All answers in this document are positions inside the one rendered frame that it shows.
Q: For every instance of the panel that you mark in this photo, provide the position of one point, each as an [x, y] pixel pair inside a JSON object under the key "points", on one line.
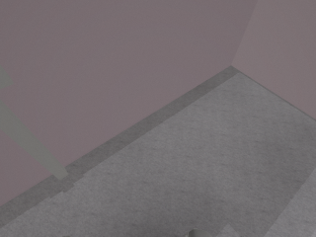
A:
{"points": [[16, 130]]}

